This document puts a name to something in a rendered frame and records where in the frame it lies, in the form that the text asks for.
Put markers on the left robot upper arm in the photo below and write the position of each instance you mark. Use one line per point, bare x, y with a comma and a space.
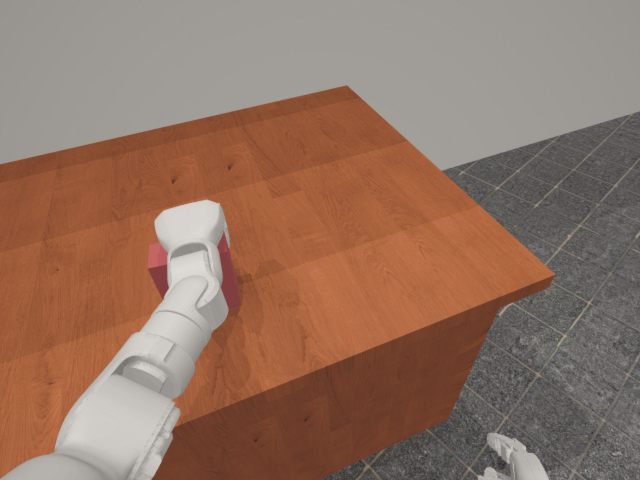
122, 433

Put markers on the robot left forearm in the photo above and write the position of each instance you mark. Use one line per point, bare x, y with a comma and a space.
162, 355

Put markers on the right robot hand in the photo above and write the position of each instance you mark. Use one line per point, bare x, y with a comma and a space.
523, 465

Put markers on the left robot hand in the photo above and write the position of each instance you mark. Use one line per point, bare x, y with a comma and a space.
202, 219

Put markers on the table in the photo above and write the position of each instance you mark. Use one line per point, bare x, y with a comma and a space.
368, 281

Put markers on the sponge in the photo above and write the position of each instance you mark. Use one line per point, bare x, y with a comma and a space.
157, 266

